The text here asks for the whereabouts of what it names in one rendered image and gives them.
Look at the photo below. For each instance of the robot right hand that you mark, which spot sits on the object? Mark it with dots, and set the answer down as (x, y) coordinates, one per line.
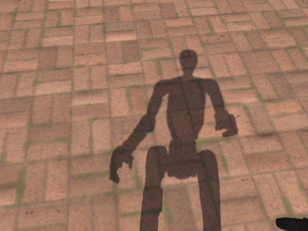
(292, 224)

